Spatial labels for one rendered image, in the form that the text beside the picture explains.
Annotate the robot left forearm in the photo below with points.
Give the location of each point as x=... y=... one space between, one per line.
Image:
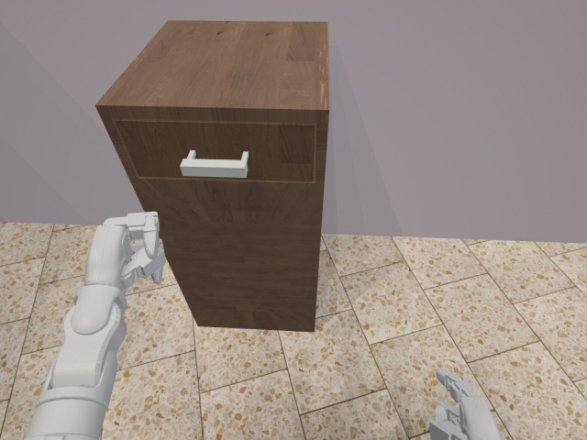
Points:
x=77 y=391

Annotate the drawer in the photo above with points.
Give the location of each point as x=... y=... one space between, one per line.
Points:
x=278 y=151

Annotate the robot left hand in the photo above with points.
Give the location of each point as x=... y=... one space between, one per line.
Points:
x=110 y=251

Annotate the cabinet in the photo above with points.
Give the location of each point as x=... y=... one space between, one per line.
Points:
x=245 y=253

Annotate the handle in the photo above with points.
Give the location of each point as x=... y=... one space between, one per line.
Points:
x=215 y=167

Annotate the robot right hand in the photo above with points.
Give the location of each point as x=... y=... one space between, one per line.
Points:
x=473 y=421

